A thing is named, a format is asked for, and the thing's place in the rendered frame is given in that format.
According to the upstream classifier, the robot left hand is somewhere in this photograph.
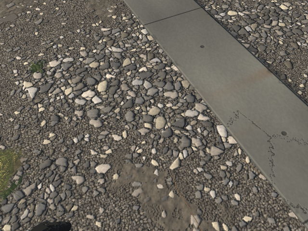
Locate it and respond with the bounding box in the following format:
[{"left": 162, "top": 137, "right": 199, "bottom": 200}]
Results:
[{"left": 31, "top": 221, "right": 71, "bottom": 231}]

